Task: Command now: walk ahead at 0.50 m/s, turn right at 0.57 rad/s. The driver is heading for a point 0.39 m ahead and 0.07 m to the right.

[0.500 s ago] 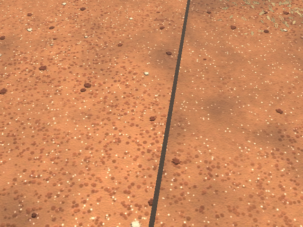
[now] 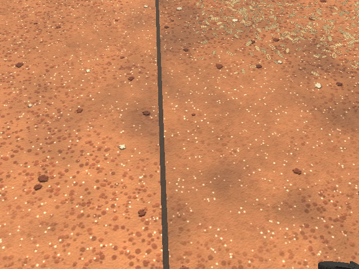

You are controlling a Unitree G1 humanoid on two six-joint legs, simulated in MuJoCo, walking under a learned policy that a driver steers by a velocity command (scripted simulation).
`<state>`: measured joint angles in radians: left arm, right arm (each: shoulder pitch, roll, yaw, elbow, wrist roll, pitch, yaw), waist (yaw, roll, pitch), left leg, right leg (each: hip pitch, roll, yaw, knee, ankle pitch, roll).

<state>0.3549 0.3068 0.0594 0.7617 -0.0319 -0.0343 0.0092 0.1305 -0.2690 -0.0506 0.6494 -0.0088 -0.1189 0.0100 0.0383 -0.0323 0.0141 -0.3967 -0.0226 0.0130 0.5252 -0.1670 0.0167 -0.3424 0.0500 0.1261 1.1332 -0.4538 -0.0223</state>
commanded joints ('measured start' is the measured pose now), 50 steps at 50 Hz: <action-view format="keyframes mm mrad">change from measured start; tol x16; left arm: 1 -79 118 33 -120 9 -10 -5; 16 -355 27 7 -235 10 -6 -70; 21 37 231 87 -161 38 1 -29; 31 -259 90 21 -136 52 -24 -31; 50 -189 36 -4 23 44 34 4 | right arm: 1 123 -99 -33 -10 -5 9 -8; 22 317 -88 1 67 -4 31 -9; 50 46 -98 -1 141 -2 81 -27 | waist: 1 -78 121 -29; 17 -96 97 60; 20 78 92 -128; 22 -16 -249 -477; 23 66 -42 -516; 27 -54 -17 -152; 50 -40 88 -55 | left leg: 1 352 305 -347 -276 -48 157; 15 405 292 103 -347 268 126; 19 434 267 156 -5 837 73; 20 324 224 183 189 758 31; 22 -216 5 23 865 -560 -73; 23 -201 59 -115 885 -492 -69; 40 240 102 -47 -84 90 -46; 42 258 218 -156 -92 211 28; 44 92 155 -127 -140 -96 18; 50 178 113 -75 -73 113 -14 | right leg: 1 -390 -137 9 100 112 17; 12 -334 -152 -101 -362 477 26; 17 -258 -88 -177 -511 354 -36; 20 214 8 -195 -653 534 -115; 22 772 -504 549 -618 1110 -423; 29 68 -269 40 -816 932 -266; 42 -24 -56 -64 -718 102 -34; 50 122 -80 -70 -687 344 -21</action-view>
